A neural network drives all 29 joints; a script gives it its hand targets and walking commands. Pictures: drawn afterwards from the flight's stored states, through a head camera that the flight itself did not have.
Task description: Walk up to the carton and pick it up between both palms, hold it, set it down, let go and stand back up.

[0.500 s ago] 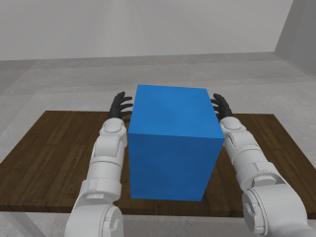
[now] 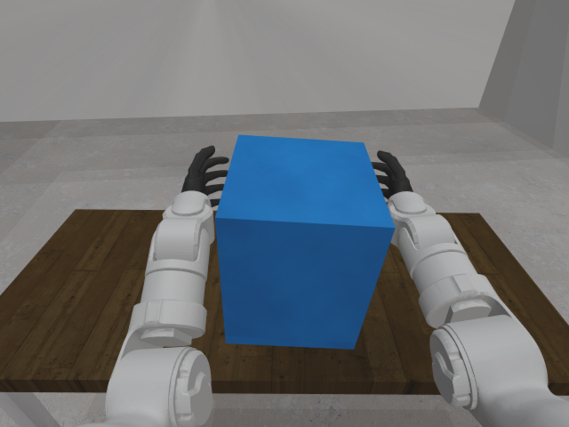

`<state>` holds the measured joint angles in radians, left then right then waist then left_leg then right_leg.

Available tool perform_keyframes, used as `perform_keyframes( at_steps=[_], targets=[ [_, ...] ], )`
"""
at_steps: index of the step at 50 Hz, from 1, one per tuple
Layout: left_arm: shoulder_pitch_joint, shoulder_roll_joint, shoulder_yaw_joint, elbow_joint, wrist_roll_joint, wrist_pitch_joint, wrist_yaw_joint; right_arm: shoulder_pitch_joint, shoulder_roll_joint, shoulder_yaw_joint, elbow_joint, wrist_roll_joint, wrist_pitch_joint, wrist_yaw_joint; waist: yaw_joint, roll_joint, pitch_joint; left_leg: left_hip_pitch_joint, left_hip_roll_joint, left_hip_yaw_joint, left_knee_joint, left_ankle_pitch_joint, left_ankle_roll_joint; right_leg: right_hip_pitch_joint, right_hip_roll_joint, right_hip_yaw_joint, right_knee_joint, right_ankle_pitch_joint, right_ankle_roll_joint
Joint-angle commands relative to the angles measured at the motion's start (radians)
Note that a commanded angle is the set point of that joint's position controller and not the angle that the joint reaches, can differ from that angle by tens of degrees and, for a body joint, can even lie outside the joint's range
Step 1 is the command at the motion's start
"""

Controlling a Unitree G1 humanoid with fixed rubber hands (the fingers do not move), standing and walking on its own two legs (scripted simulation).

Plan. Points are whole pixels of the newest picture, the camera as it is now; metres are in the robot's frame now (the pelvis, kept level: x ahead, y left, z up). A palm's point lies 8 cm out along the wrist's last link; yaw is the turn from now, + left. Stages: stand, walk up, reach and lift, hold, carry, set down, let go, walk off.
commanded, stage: reach and lift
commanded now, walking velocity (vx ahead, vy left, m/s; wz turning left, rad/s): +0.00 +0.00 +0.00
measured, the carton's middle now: (295, 241) +0.38 +0.01 +0.13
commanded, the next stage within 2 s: hold in 0.82 s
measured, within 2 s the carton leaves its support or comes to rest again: neither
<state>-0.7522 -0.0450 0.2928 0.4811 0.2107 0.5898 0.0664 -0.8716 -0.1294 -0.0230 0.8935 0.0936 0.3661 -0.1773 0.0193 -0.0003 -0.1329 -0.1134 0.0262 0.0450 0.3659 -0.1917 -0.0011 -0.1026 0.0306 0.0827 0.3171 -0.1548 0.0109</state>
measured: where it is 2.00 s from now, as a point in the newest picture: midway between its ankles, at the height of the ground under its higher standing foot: outside the picture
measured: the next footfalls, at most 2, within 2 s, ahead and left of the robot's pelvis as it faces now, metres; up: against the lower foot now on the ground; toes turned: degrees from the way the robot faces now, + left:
none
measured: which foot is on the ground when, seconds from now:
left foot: down 0.00-1.00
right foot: down 0.00-1.00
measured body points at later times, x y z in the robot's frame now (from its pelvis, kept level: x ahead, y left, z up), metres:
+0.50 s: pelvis +0.00 +0.00 +0.00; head -0.08 +0.01 +0.44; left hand +0.38 +0.16 +0.23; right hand +0.41 -0.14 +0.21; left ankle +0.01 +0.11 -0.75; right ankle +0.02 -0.13 -0.75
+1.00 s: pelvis +0.00 +0.00 +0.00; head -0.08 +0.01 +0.44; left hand +0.38 +0.16 +0.24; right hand +0.40 -0.14 +0.23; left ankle +0.01 +0.11 -0.75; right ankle +0.02 -0.13 -0.75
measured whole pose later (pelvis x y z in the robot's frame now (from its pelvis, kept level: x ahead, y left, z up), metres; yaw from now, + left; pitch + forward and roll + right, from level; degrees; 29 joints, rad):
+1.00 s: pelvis +0.00 +0.00 +0.00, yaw +0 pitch -4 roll -1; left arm -0.83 0.00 0.31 0.46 0.22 0.70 0.03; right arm -0.95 -0.13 -0.01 0.87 0.15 0.46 -0.22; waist 0.00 0.00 -0.13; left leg -0.09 0.03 0.04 0.36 -0.19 0.00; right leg -0.08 0.03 0.08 0.31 -0.15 0.01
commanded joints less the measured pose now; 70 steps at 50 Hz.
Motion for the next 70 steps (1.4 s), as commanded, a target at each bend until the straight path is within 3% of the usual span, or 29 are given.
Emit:
perform_keyframes(
  at_steps=[1,5,6,10,12,14,16,18,19,20,27,30,32,33,35,37,39,42,43,45,48,50,53,55,60,63,64,65,70],
  targets=[
    [-0.645,-0.586,-0.311,-0.107,-0.009,0.009,-0.169,-0.869,0.763,0.25,-0.428,0.232,-0.101,0.089,-0.028,-0.062,-0.303,0.129,-0.075,-0.02,-0.031,0.298,0.018,0.17,0.045,-0.111,-0.058,0.212,0.036],
    [-0.73,-0.602,-0.354,-0.116,-0.047,0.008,-0.165,-0.893,0.753,0.23,-0.419,0.237,-0.093,0.089,-0.066,-0.021,-0.291,0.125,-0.072,-0.029,-0.034,0.236,-0.003,0.133,0.049,-0.114,-0.066,0.135,0.026],
    [-0.707,-0.585,-0.309,-0.103,-0.023,0.012,-0.165,-0.911,0.754,0.225,-0.42,0.237,-0.091,0.094,-0.038,-0.052,-0.268,0.104,-0.074,-0.021,-0.044,0.194,0.011,0.117,0.042,-0.106,-0.073,0.097,0.031],
    [-0.725,-0.59,-0.323,-0.072,-0.038,0.014,-0.164,-0.922,0.738,0.194,-0.404,0.219,-0.09,0.098,-0.061,-0.053,-0.262,0.106,-0.063,-0.027,-0.045,0.176,0.007,0.101,0.047,-0.112,-0.065,0.079,0.029],
    [-0.753,-0.599,-0.357,-0.148,-0.059,0.012,-0.163,-0.895,0.755,0.219,-0.422,0.234,-0.087,0.095,-0.068,-0.025,-0.325,0.131,-0.073,-0.025,-0.039,0.24,0.0,0.143,0.053,-0.111,-0.062,0.139,0.027],
    [-0.688,-0.578,-0.302,-0.099,-0.025,0.023,-0.167,-0.876,0.74,0.227,-0.402,0.242,-0.076,0.093,-0.047,-0.06,-0.294,0.13,-0.064,-0.025,-0.036,0.259,0.004,0.156,0.054,-0.109,-0.064,0.149,0.029],
    [-0.716,-0.565,-0.292,-0.095,-0.013,0.032,-0.183,-0.841,0.734,0.192,-0.332,0.224,-0.059,0.088,-0.069,-0.043,-0.212,0.116,-0.073,-0.015,-0.062,0.183,0.007,0.118,0.041,-0.109,-0.079,0.09,0.033],
    [-0.707,-0.58,-0.319,-0.113,-0.042,0.036,-0.179,-0.886,0.723,0.227,-0.413,0.243,-0.066,0.085,-0.066,-0.049,-0.298,0.129,-0.071,-0.022,-0.044,0.251,0.01,0.172,0.049,-0.104,-0.068,0.155,0.028],
    [-0.706,-0.575,-0.323,-0.084,-0.038,0.035,-0.182,-0.857,0.703,0.2,-0.362,0.238,-0.057,0.085,-0.08,-0.026,-0.271,0.129,-0.066,-0.024,-0.046,0.226,0.0,0.147,0.053,-0.105,-0.07,0.124,0.022],
    [-0.719,-0.568,-0.302,-0.107,-0.035,0.035,-0.18,-0.917,0.719,0.223,-0.424,0.253,-0.061,0.082,-0.062,-0.067,-0.285,0.125,-0.07,-0.021,-0.041,0.241,0.01,0.146,0.052,-0.108,-0.071,0.139,0.034],
    [-0.75,-0.604,-0.358,-0.143,-0.075,0.044,-0.173,-0.952,0.713,0.229,-0.474,0.283,-0.056,0.075,-0.087,-0.016,-0.329,0.147,-0.067,-0.034,-0.017,0.31,-0.014,0.15,0.064,-0.113,-0.058,0.18,0.025],
    [-0.766,-0.608,-0.393,-0.181,-0.09,0.05,-0.164,-0.983,0.734,0.267,-0.531,0.304,-0.048,0.065,-0.071,-0.002,-0.385,0.16,-0.07,-0.036,-0.004,0.352,-0.019,0.185,0.066,-0.108,-0.058,0.231,0.029],
    [-0.727,-0.561,-0.321,-0.13,-0.057,0.061,-0.168,-0.94,0.736,0.276,-0.461,0.297,-0.017,0.06,-0.053,-0.066,-0.284,0.135,-0.073,-0.033,-0.028,0.291,0.004,0.171,0.058,-0.102,-0.075,0.189,0.038],
    [-0.807,-0.563,-0.321,-0.164,-0.052,0.052,-0.173,-0.922,0.732,0.247,-0.402,0.29,-0.017,0.07,-0.062,-0.018,-0.26,0.142,-0.064,-0.037,-0.048,0.242,-0.013,0.138,0.061,-0.108,-0.066,0.128,0.024],
    [-0.769,-0.56,-0.302,-0.097,-0.052,0.062,-0.176,-0.936,0.723,0.234,-0.408,0.278,-0.016,0.074,-0.055,-0.065,-0.255,0.111,-0.068,-0.029,-0.055,0.205,-0.002,0.136,0.056,-0.106,-0.074,0.099,0.028],
    [-0.766,-0.603,-0.363,-0.146,-0.074,0.066,-0.177,-0.969,0.696,0.227,-0.467,0.286,-0.028,0.077,-0.084,-0.01,-0.328,0.138,-0.061,-0.039,-0.04,0.264,-0.018,0.158,0.065,-0.107,-0.061,0.153,0.022],
    [-0.776,-0.562,-0.312,-0.125,-0.047,0.069,-0.184,-0.951,0.721,0.233,-0.439,0.289,-0.021,0.072,-0.049,-0.024,-0.29,0.118,-0.067,-0.02,-0.045,0.225,-0.006,0.157,0.055,-0.098,-0.069,0.127,0.019],
    [-0.783,-0.577,-0.321,-0.119,-0.067,0.069,-0.186,-0.967,0.711,0.224,-0.443,0.283,-0.016,0.073,-0.072,-0.035,-0.307,0.123,-0.064,-0.031,-0.045,0.229,-0.003,0.159,0.059,-0.098,-0.059,0.137,0.024],
    [-0.765,-0.559,-0.296,-0.146,-0.046,0.071,-0.187,-0.959,0.735,0.253,-0.458,0.301,-0.013,0.072,-0.04,-0.061,-0.313,0.118,-0.068,-0.022,-0.05,0.233,0.007,0.186,0.056,-0.097,-0.065,0.136,0.026],
    [-0.778,-0.569,-0.329,-0.153,-0.065,0.076,-0.188,-0.934,0.701,0.242,-0.444,0.294,-0.002,0.07,-0.082,-0.025,-0.296,0.125,-0.067,-0.03,-0.044,0.243,-0.008,0.166,0.055,-0.092,-0.064,0.16,0.023],
    [-0.732,-0.556,-0.294,-0.113,-0.033,0.102,-0.197,-0.945,0.697,0.241,-0.46,0.304,0.012,0.063,-0.06,-0.047,-0.261,0.097,-0.068,-0.027,-0.053,0.223,-0.003,0.177,0.06,-0.092,-0.07,0.128,0.027],
    [-0.826,-0.569,-0.319,-0.219,-0.06,0.092,-0.192,-0.917,0.711,0.238,-0.43,0.313,0.016,0.067,-0.078,-0.003,-0.317,0.117,-0.063,-0.033,-0.051,0.256,-0.017,0.194,0.067,-0.099,-0.047,0.162,0.018],
    [-0.841,-0.595,-0.397,-0.266,-0.111,0.092,-0.187,-0.963,0.72,0.28,-0.541,0.349,0.017,0.056,-0.098,0.018,-0.41,0.155,-0.069,-0.043,-0.014,0.35,-0.024,0.192,0.071,-0.096,-0.045,0.234,0.024],
    [-0.754,-0.582,-0.374,-0.229,-0.091,0.106,-0.188,-0.945,0.716,0.303,-0.568,0.359,0.032,0.045,-0.073,-0.022,-0.379,0.159,-0.07,-0.038,-0.014,0.364,-0.021,0.222,0.071,-0.1,-0.053,0.269,0.024],
    [-0.781,-0.579,-0.356,-0.233,-0.075,0.13,-0.206,-0.895,0.692,0.248,-0.51,0.341,0.06,0.042,-0.108,0.004,-0.328,0.151,-0.06,-0.045,-0.03,0.291,-0.025,0.192,0.067,-0.097,-0.063,0.196,0.015],
    [-0.788,-0.514,-0.28,-0.13,-0.036,0.142,-0.228,-0.919,0.683,0.192,-0.439,0.301,0.07,0.052,-0.082,-0.034,-0.21,0.049,-0.059,-0.033,-0.077,0.097,0.0,0.159,0.056,-0.087,-0.07,0.055,0.017],
    [-0.772,-0.542,-0.308,-0.165,-0.039,0.139,-0.229,-0.907,0.706,0.216,-0.471,0.3,0.066,0.06,-0.081,-0.003,-0.23,0.062,-0.057,-0.03,-0.069,0.121,0.0,0.156,0.052,-0.086,-0.062,0.088,0.015],
    [-0.755,-0.523,-0.267,-0.151,-0.017,0.142,-0.229,-0.917,0.705,0.22,-0.459,0.308,0.064,0.064,-0.061,-0.042,-0.249,0.068,-0.055,-0.031,-0.073,0.151,0.008,0.171,0.054,-0.089,-0.061,0.092,0.019],
    [-0.805,-0.556,-0.347,-0.198,-0.069,0.134,-0.22,-0.947,0.695,0.228,-0.516,0.334,0.065,0.057,-0.09,0.005,-0.299,0.081,-0.062,-0.035,-0.049,0.188,-0.009,0.153,0.057,-0.083,-0.058,0.123,0.015]
  ],
)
